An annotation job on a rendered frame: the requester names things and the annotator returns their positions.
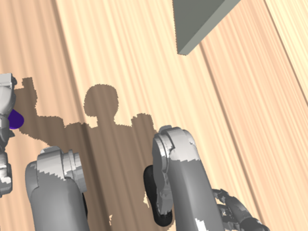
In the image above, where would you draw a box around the right robot arm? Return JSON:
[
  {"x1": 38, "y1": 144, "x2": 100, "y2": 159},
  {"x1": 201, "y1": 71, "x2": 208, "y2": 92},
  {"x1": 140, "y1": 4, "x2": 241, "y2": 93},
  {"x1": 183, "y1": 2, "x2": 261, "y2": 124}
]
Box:
[{"x1": 239, "y1": 218, "x2": 270, "y2": 231}]

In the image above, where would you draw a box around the can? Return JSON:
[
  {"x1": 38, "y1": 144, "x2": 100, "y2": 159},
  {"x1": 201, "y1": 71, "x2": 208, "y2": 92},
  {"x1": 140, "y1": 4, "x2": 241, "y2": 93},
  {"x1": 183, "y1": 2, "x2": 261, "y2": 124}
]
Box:
[{"x1": 8, "y1": 109, "x2": 24, "y2": 129}]

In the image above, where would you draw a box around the left robot hand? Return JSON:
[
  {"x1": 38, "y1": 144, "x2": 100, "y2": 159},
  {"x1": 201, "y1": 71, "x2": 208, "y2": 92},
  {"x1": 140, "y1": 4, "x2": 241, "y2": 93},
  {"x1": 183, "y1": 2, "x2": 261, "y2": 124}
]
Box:
[{"x1": 0, "y1": 73, "x2": 17, "y2": 138}]

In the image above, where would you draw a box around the right robot hand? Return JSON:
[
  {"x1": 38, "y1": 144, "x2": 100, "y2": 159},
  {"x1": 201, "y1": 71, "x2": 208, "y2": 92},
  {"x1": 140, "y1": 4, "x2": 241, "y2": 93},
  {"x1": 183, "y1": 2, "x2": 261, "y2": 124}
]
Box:
[{"x1": 212, "y1": 189, "x2": 252, "y2": 231}]

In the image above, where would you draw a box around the right robot foot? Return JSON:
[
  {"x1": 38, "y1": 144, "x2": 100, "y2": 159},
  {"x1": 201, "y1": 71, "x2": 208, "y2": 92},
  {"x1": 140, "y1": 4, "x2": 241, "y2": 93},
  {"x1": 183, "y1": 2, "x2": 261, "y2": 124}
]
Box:
[{"x1": 143, "y1": 165, "x2": 172, "y2": 227}]

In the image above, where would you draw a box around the left robot arm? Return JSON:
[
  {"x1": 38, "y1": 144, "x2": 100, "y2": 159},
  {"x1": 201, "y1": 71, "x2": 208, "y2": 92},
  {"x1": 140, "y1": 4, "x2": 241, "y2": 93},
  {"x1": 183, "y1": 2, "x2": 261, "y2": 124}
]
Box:
[{"x1": 0, "y1": 115, "x2": 13, "y2": 198}]

